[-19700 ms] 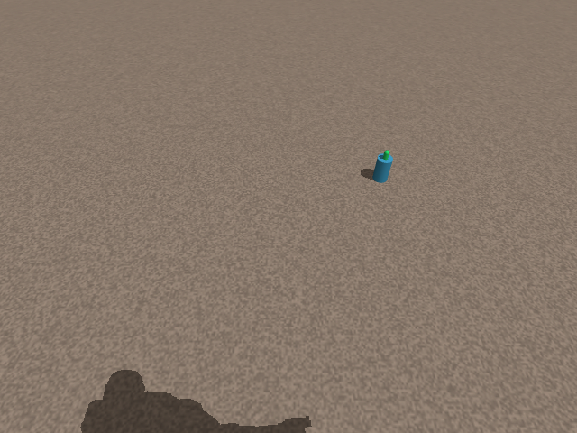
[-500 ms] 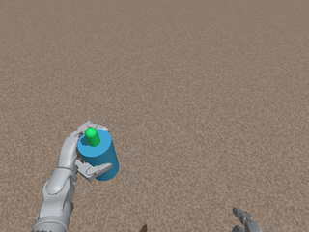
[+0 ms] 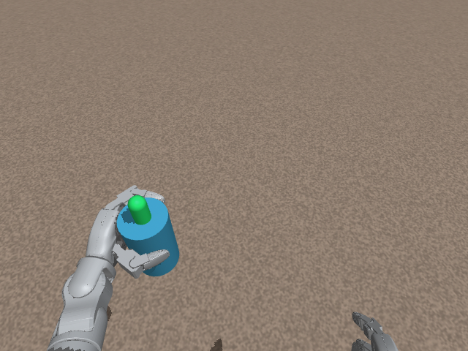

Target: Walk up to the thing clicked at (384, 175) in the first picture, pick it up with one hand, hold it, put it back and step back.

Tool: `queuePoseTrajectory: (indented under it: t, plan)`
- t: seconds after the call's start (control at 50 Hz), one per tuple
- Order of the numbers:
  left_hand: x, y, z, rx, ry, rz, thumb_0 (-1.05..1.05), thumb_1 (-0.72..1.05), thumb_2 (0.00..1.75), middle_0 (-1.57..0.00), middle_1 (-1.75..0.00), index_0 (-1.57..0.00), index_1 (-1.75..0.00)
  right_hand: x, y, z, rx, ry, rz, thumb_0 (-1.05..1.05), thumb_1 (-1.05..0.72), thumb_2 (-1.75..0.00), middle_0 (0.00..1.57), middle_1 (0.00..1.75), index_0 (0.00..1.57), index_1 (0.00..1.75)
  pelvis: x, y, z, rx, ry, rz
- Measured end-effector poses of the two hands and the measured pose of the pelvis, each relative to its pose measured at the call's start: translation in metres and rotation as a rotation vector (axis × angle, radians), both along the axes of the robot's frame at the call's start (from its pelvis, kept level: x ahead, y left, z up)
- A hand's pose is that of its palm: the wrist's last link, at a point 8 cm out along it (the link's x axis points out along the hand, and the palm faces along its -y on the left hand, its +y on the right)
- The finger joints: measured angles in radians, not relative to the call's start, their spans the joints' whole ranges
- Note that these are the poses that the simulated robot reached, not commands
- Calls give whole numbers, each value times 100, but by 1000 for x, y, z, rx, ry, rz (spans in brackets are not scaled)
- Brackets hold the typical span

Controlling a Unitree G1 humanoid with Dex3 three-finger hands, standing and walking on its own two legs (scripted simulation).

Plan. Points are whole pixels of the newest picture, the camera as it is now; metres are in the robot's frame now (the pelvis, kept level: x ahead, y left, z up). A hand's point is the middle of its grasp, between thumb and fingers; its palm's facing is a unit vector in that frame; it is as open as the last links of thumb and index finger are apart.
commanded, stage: hold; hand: left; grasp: from the side
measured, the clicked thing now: (148, 231) +0.31 +0.15 +0.04
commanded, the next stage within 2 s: crouch in 0.08 s
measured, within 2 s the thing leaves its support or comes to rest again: neither
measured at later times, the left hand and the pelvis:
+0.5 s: hand (149, 243) +0.31 +0.16 +0.00, palm faces -0.11 -0.99 +0.03, open 10.8 cm; pelvis -0.01 +0.00 -0.02, yaw +0 degrees
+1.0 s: hand (169, 285) +0.32 +0.16 -0.25, palm faces -0.12 -0.99 -0.01, open 10.8 cm; pelvis -0.05 +0.00 -0.22, yaw -2 degrees
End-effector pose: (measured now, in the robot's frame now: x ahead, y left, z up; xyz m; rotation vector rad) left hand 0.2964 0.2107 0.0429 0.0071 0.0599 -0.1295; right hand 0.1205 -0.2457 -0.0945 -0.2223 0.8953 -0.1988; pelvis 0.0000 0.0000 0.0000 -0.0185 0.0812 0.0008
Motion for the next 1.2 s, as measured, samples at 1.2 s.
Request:
queuePoseTrajectory:
  t: [1.2]
  plan:
    - [16, -2, -383, 18, 13, -19, -1, -44, 106, -64, -100, -65, -102, -58, -7, -312, -26, 234, 158, 0, -90, -91, 20, 30, 21, 30, -73, 1, -293, -30, 497, -28]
